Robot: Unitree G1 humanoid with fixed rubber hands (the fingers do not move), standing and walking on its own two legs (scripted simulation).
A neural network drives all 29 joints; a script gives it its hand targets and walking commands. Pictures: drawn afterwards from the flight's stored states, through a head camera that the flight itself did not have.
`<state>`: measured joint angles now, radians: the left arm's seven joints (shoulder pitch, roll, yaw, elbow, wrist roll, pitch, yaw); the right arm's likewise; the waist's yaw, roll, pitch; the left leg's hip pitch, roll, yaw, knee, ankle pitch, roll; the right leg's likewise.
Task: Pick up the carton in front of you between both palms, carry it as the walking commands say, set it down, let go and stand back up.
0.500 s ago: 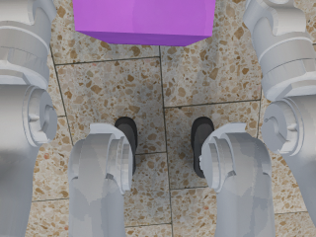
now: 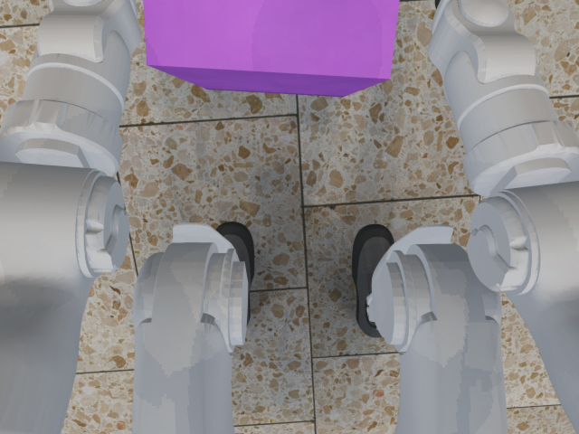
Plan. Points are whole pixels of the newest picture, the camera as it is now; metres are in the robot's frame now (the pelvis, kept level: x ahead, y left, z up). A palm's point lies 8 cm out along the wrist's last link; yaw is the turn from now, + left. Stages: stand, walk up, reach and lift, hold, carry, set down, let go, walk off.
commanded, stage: reach and lift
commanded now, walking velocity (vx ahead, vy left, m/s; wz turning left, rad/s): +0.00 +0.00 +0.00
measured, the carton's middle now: out of the picture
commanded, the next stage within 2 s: none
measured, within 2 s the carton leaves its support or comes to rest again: leaves its support in 0.36 s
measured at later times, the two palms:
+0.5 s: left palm out of the picture +0.54 +0.20 -0.13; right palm out of the picture +0.55 -0.10 -0.12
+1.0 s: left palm out of the picture +0.49 +0.19 +0.06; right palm out of the picture +0.51 -0.11 +0.06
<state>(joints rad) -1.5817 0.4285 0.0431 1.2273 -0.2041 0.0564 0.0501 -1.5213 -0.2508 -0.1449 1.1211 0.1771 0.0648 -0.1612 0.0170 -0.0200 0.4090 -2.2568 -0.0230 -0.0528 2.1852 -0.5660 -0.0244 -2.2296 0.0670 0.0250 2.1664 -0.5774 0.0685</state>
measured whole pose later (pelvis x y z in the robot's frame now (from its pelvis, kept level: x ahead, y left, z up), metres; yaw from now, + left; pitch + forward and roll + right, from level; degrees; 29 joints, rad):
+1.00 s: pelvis +0.00 -0.01 +0.11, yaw +2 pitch +43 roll -1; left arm -1.14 0.06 0.46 0.73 0.26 0.42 0.00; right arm -1.09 0.04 -0.53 0.64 -0.22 0.40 -0.09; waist 0.02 -0.03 -0.13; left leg -2.05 -0.04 -0.06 1.76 -0.46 -0.04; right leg -2.03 0.09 0.05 1.77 -0.49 0.05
